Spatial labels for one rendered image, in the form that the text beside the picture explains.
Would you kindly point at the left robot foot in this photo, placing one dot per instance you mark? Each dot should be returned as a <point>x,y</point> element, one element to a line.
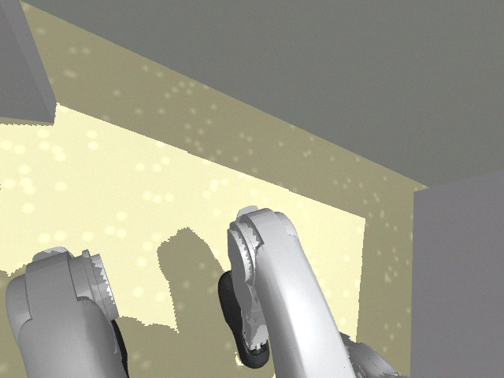
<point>121,346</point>

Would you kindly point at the right robot foot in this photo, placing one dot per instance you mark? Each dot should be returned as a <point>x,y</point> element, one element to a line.
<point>254,359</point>

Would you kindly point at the right robot hand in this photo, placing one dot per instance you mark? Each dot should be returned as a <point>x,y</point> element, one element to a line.
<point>365,361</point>

